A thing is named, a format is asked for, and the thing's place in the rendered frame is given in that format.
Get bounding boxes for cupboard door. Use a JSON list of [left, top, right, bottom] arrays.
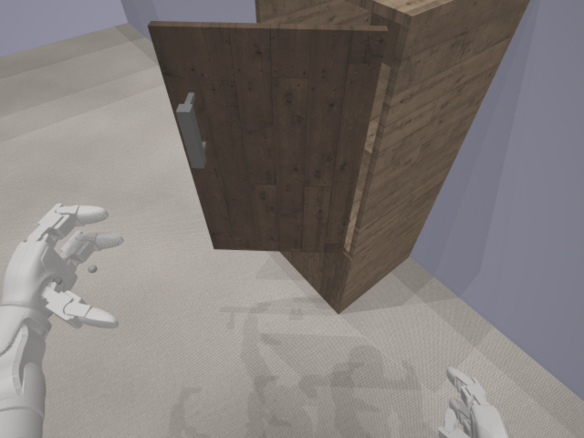
[[148, 21, 388, 254]]

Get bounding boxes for robot left forearm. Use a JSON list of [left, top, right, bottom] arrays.
[[0, 305, 52, 438]]

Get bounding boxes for left robot hand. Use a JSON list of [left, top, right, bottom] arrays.
[[1, 203, 124, 329]]

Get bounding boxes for handle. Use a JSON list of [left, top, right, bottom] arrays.
[[176, 92, 207, 169]]

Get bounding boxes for right robot hand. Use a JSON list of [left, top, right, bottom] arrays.
[[438, 367, 509, 438]]

